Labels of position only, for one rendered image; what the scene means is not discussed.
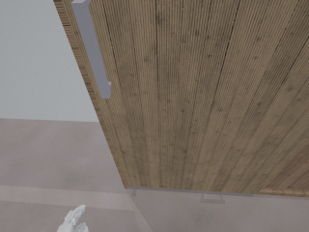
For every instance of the handle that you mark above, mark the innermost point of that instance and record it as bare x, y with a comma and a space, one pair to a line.
86, 27

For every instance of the wardrobe door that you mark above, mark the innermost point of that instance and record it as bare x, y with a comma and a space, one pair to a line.
294, 174
208, 95

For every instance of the robot left hand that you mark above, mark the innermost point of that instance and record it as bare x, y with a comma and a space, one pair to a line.
71, 219

